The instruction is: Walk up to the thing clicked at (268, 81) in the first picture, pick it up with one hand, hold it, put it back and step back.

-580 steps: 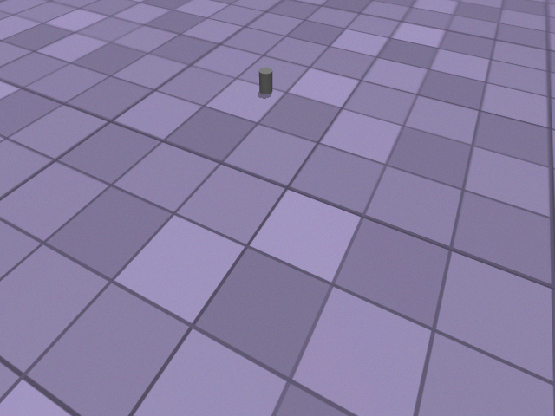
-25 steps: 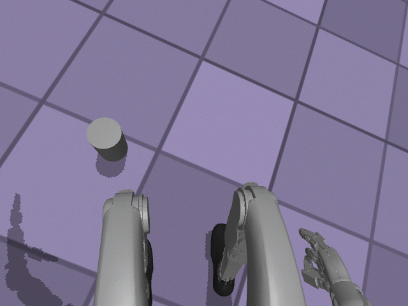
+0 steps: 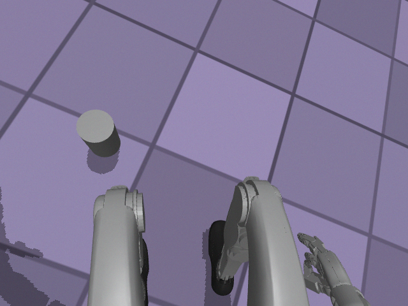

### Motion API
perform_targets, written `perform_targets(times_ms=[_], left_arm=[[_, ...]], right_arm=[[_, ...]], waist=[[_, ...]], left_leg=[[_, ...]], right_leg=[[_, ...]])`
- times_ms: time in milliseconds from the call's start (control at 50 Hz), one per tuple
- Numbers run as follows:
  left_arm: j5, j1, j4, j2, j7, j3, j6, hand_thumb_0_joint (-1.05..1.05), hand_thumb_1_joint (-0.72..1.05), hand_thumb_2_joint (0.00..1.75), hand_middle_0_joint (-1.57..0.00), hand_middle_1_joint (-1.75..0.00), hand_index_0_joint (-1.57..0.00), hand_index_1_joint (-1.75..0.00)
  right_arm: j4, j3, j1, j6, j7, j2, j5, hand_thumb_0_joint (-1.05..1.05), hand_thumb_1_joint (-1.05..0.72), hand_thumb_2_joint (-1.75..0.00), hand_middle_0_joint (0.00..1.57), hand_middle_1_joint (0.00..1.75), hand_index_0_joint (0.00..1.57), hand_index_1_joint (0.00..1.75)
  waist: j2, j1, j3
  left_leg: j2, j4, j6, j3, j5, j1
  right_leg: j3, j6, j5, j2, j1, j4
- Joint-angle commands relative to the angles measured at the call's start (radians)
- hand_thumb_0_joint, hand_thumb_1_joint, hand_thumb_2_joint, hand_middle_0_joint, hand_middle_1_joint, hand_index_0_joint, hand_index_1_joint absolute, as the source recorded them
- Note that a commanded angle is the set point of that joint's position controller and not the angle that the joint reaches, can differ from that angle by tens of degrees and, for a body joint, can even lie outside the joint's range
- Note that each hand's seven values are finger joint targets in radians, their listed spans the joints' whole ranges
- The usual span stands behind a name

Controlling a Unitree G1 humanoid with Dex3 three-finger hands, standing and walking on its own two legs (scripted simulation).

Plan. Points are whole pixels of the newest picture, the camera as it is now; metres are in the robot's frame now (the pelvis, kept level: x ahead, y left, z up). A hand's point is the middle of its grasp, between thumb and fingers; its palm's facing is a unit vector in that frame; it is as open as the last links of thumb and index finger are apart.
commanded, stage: go down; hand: left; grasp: from the side
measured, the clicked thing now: (100, 135) +0.50 +0.22 -0.31
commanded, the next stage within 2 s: approach in 0.20 s
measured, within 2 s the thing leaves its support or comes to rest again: neither
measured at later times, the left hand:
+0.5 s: hand out of the picture +0.40 +0.41 -0.02, palm faces +0.20 -0.98 -0.06, open 17.6 cm
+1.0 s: hand (44, 147) +0.43 +0.32 -0.21, palm faces +0.15 -0.99 +0.01, open 17.5 cm
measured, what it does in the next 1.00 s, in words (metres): lowers itself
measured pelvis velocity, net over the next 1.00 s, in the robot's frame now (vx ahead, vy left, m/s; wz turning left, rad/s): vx -0.01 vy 0.01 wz -0.12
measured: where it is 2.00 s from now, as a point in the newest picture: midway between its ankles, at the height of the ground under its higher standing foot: (180, 279)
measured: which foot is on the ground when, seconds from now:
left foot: down 0.00-1.00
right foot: down 0.00-1.00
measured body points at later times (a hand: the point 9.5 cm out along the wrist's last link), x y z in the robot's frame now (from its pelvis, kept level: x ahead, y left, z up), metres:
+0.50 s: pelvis +0.00 +0.00 -0.02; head +0.22 +0.07 +0.37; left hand +0.38 +0.46 -0.02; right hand +0.15 -0.28 -0.11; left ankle +0.08 +0.11 -0.35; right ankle +0.12 -0.13 -0.35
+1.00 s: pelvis -0.01 +0.01 -0.08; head +0.24 +0.14 +0.27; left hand +0.41 +0.37 -0.21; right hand +0.12 -0.27 -0.13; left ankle +0.08 +0.11 -0.35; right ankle +0.12 -0.13 -0.35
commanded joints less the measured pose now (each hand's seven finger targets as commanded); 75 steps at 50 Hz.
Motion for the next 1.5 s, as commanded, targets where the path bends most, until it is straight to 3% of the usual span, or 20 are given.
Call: perform_targets(times_ms=[0, 120, 200, 260, 340, 360, 500, 600, 680, 700, 740, 840, 920, 1000, 1080, 1160, 1180, 1320, 1420, 1480], left_arm=[[-0.037, -0.177, -0.173, 0.405, 0.009, 0.057, -0.056, 0.0, -0.53, 0.09, -0.05, -0.07, -0.03, -0.07], [-0.041, -0.198, -0.17, 0.434, 0.003, 0.072, -0.067, 0.0, -0.52, 0.08, -0.05, -0.06, -0.03, -0.07], [-0.051, -0.19, -0.156, 0.418, -0.009, 0.07, -0.074, 0.0, -0.54, 0.09, -0.04, -0.07, -0.03, -0.08], [-0.057, -0.194, -0.183, 0.454, -0.016, 0.09, -0.081, 0.0, -0.55, 0.09, -0.05, -0.07, -0.04, -0.08], [-0.073, -0.191, -0.108, 0.416, -0.027, 0.083, -0.098, 0.0, -0.61, 0.04, -0.07, -0.08, -0.05, -0.1], [-0.077, -0.184, -0.097, 0.415, -0.027, 0.089, -0.108, 0.0, -0.61, 0.04, -0.07, -0.08, -0.05, -0.09], [-0.111, -0.219, 0.044, 0.34, -0.031, 0.025, -0.217, 0.0, -0.61, 0.02, -0.08, -0.08, -0.06, -0.09], [-0.078, -0.251, 0.071, 0.358, 0.008, 0.0, -0.292, 0.0, -0.59, 0.05, -0.07, -0.08, -0.05, -0.09], [-0.066, -0.267, 0.021, 0.421, 0.054, 0.041, -0.379, 0.0, -0.6, 0.05, -0.07, -0.08, -0.05, -0.1], [-0.066, -0.254, 0.031, 0.375, 0.06, 0.016, -0.396, 0.0, -0.58, 0.05, -0.07, -0.09, -0.05, -0.1], [-0.052, -0.205, 0.084, 0.391, 0.081, 0.035, -0.426, 0.0, -0.58, 0.07, -0.06, -0.09, -0.05, -0.1], [-0.036, -0.253, 0.086, 0.402, 0.138, 0.017, -0.508, 0.0, -0.61, 0.12, -0.07, -0.14, -0.06, -0.15], [-0.022, -0.225, 0.103, 0.395, 0.188, 0.02, -0.553, 0.0, -0.61, 0.12, -0.07, -0.14, -0.06, -0.15], [-0.014, -0.238, 0.09, 0.384, 0.212, -0.008, -0.571, 0.0, -0.61, 0.11, -0.07, -0.14, -0.07, -0.15], [-0.02, -0.212, 0.07, 0.4, 0.221, 0.005, -0.565, 0.0, -0.61, 0.09, -0.08, -0.15, -0.07, -0.15], [-0.034, -0.228, 0.01, 0.336, 0.209, -0.054, -0.536, 0.0, -0.61, 0.1, -0.06, -0.16, -0.06, -0.15], [-0.03, -0.202, 0.015, 0.36, 0.212, -0.03, -0.522, 0.0, -0.61, 0.1, -0.06, -0.16, -0.07, -0.15], [-0.035, -0.24, -0.095, 0.276, 0.206, -0.1, -0.423, 0.0, -0.61, 0.11, -0.06, -0.16, -0.06, -0.15], [-0.04, -0.252, -0.114, 0.244, 0.209, -0.099, -0.36, 0.0, -0.61, 0.13, -0.05, -0.15, -0.05, -0.15], [-0.021, -0.274, -0.123, 0.261, 0.206, -0.109, -0.329, 0.0, -0.61, 0.15, -0.04, -0.16, -0.04, -0.15]], right_arm=[[-0.05, -0.091, 0.131, -0.026, -0.019, -0.238, 0.005, 0.0, -0.93, -0.91, 0.2, 0.3, 0.2, 0.3], [-0.055, -0.09, 0.122, -0.022, -0.017, -0.247, 0.004, 0.0, -0.92, -0.91, 0.2, 0.3, 0.2, 0.3], [-0.057, -0.081, 0.122, -0.02, -0.016, -0.249, 0.002, 0.0, -0.92, -0.91, 0.2, 0.3, 0.2, 0.3], [-0.058, -0.079, 0.121, -0.019, -0.016, -0.255, 0.001, 0.0, -0.93, -0.91, 0.2, 0.3, 0.2, 0.3], [-0.051, -0.065, 0.121, -0.021, -0.012, -0.249, -0.006, 0.0, -0.92, -0.91, 0.2, 0.3, 0.2, 0.3], [-0.048, -0.061, 0.124, -0.021, -0.012, -0.253, -0.009, 0.0, -0.92, -0.91, 0.2, 0.3, 0.2, 0.3], [-0.059, -0.018, 0.081, -0.03, 0.003, -0.269, -0.038, 0.0, -0.92, -0.91, 0.2, 0.3, 0.2, 0.3], [-0.063, 0.007, 0.04, -0.018, 0.017, -0.298, -0.07, 0.0, -0.91, -0.9, 0.2, 0.3, 0.2, 0.3], [-0.063, 0.044, 0.024, 0.007, 0.032, -0.313, -0.104, 0.0, -0.92, -0.91, 0.2, 0.3, 0.2, 0.3], [-0.072, 0.053, 0.005, 0.014, 0.036, -0.317, -0.112, 0.0, -0.92, -0.91, 0.2, 0.3, 0.2, 0.3], [-0.063, 0.069, -0.008, 0.032, 0.041, -0.328, -0.134, 0.0, -0.92, -0.91, 0.2, 0.3, 0.2, 0.3], [-0.076, 0.111, -0.072, 0.066, 0.049, -0.349, -0.171, 0.0, -0.93, -0.91, 0.2, 0.3, 0.2, 0.3], [-0.077, 0.135, -0.1, 0.088, 0.058, -0.367, -0.2, 0.0, -0.93, -0.91, 0.2, 0.3, 0.2, 0.3], [-0.081, 0.151, -0.117, 0.106, 0.062, -0.371, -0.216, 0.0, -0.94, -0.91, 0.2, 0.3, 0.2, 0.3], [-0.088, 0.151, -0.118, 0.124, 0.064, -0.378, -0.215, 0.0, -0.94, -0.91, 0.2, 0.3, 0.2, 0.3], [-0.1, 0.137, -0.118, 0.132, 0.066, -0.371, -0.201, 0.0, -0.94, -0.91, 0.2, 0.3, 0.2, 0.3], [-0.089, 0.123, -0.101, 0.136, 0.063, -0.37, -0.196, 0.0, -0.94, -0.91, 0.2, 0.3, 0.2, 0.3], [-0.084, 0.065, -0.041, 0.145, 0.07, -0.352, -0.147, 0.0, -0.94, -0.91, 0.2, 0.3, 0.2, 0.3], [-0.086, 0.037, -0.003, 0.152, 0.074, -0.323, -0.115, 0.0, -0.93, -0.91, 0.2, 0.3, 0.2, 0.3], [-0.092, 0.023, 0.005, 0.154, 0.074, -0.316, -0.097, 0.0, -0.92, -0.9, 0.2, 0.3, 0.2, 0.3]], waist=[[0.265, 0.035, -0.595], [0.261, 0.031, -0.57], [0.262, 0.023, -0.567], [0.283, 0.036, -0.592], [0.204, -0.005, -0.543], [0.207, -0.001, -0.529], [0.162, -0.056, -0.462], [0.241, -0.06, -0.44], [0.311, -0.068, -0.504], [0.329, -0.078, -0.492], [0.35, -0.085, -0.468], [0.397, -0.116, -0.39], [0.432, -0.125, -0.38], [0.416, -0.147, -0.35], [0.417, -0.132, -0.341], [0.414, -0.135, -0.352], [0.406, -0.123, -0.356], [0.406, -0.111, -0.396], [0.346, -0.097, -0.386], [0.344, -0.091, -0.376]], left_leg=[[-0.018, -0.343, -0.014, -0.022, 0.132, 0.462], [-0.016, -0.339, -0.01, -0.031, 0.082, 0.439], [-0.017, -0.324, -0.012, -0.029, 0.106, 0.447], [-0.02, -0.312, -0.013, -0.023, 0.136, 0.457], [-0.023, -0.263, -0.002, -0.009, 0.147, 0.363], [-0.024, -0.254, -0.002, -0.007, 0.156, 0.361], [-0.015, -0.17, -0.001, -0.01, 0.097, 0.276], [-0.001, -0.155, -0.02, -0.048, 0.083, 0.332], [0.003, -0.1, -0.035, -0.051, 0.214, 0.393], [0.006, -0.099, -0.042, -0.061, 0.233, 0.419], [0.01, -0.081, -0.047, -0.069, 0.254, 0.422], [0.02, -0.072, -0.051, -0.094, 0.169, 0.388], [0.029, -0.055, -0.065, -0.119, 0.221, 0.436], [0.033, -0.037, -0.057, -0.125, 0.188, 0.39], [0.034, -0.047, -0.056, -0.135, 0.157, 0.372], [0.031, -0.052, -0.049, -0.132, 0.119, 0.353], [0.027, -0.053, -0.045, -0.12, 0.111, 0.334], [0.02, -0.093, -0.041, -0.125, 0.096, 0.346], [0.008, -0.106, -0.028, -0.106, 0.066, 0.297], [0.004, -0.135, -0.023, -0.104, 0.014, 0.276]], right_leg=[[-0.012, -0.04, 0.077, 0.053, 0.266, -0.166], [-0.014, -0.038, 0.041, 0.052, 0.24, -0.156], [-0.015, -0.037, 0.06, 0.052, 0.238, -0.156], [-0.011, -0.04, 0.077, 0.05, 0.243, -0.143], [-0.015, -0.033, 0.085, 0.057, 0.28, -0.147], [-0.018, -0.033, 0.092, 0.058, 0.281, -0.144], [-0.041, -0.026, 0.054, 0.074, 0.263, -0.109], [-0.073, -0.034, 0.047, 0.076, 0.184, -0.047], [-0.09, -0.032, 0.142, 0.079, 0.242, -0.001], [-0.098, -0.033, 0.155, 0.079, 0.223, 0.011], [-0.112, -0.034, 0.169, 0.084, 0.231, 0.029], [-0.141, -0.031, 0.125, 0.09, 0.203, 0.057], [-0.161, -0.029, 0.163, 0.093, 0.205, 0.086], [-0.167, -0.024, 0.161, 0.098, 0.221, 0.081], [-0.172, -0.024, 0.148, 0.1, 0.221, 0.084], [-0.166, -0.022, 0.134, 0.1, 0.204, 0.076], [-0.158, -0.02, 0.133, 0.098, 0.217, 0.064], [-0.139, -0.027, 0.127, 0.087, 0.144, 0.066], [-0.118, -0.026, 0.104, 0.081, 0.141, 0.037], [-0.11, -0.029, 0.064, 0.076, 0.121, 0.034]])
